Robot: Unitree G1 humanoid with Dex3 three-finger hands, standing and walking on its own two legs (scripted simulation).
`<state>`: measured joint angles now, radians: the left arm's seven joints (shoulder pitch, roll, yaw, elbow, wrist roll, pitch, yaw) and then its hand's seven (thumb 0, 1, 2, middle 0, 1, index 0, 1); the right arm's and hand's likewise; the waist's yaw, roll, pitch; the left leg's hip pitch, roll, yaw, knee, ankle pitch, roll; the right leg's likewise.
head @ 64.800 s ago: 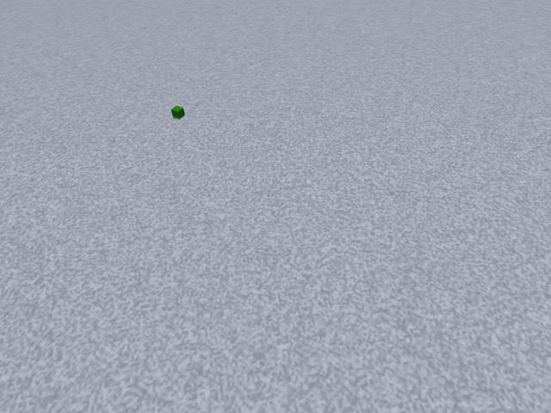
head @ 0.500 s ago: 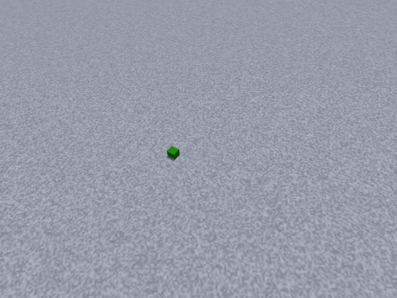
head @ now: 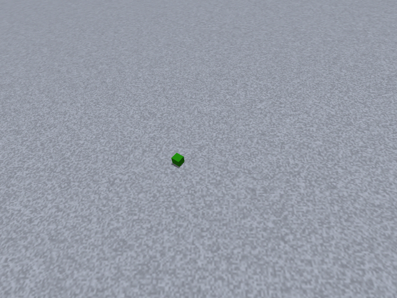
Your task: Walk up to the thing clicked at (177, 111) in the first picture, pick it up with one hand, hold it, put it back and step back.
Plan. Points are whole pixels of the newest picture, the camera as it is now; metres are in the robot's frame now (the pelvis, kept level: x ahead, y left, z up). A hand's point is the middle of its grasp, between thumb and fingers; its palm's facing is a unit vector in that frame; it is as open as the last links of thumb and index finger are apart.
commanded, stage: step back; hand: left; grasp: from above
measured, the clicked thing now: (178, 159) +1.05 +0.22 -0.74
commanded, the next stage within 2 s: stand in 0.12 s
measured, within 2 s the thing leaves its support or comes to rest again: neither
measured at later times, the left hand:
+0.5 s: hand out of the picture +0.12 +0.27 -0.14, palm faces -0.01 -0.95 -0.32, open 7.4 cm
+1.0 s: hand out of the picture +0.08 +0.26 -0.14, palm faces -0.04 -0.94 -0.34, open 7.4 cm
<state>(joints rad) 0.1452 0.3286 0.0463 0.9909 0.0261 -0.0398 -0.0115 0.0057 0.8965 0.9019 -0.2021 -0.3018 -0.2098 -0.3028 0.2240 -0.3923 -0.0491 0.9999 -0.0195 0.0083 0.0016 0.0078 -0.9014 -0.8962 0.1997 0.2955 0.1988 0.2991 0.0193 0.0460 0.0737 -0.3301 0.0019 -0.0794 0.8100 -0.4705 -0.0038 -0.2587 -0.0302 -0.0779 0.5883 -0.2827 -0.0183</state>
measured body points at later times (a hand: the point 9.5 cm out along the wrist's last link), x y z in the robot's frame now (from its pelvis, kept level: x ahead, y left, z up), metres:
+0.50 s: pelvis +0.03 +0.02 +0.02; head +0.04 +0.03 +0.47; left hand +0.12 +0.32 -0.12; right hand +0.15 -0.27 -0.10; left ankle +0.03 +0.15 -0.73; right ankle +0.02 -0.11 -0.73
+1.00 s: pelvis +0.01 +0.01 +0.02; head +0.02 +0.00 +0.47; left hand +0.08 +0.31 -0.11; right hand +0.07 -0.29 -0.12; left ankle +0.03 +0.15 -0.73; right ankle +0.02 -0.11 -0.73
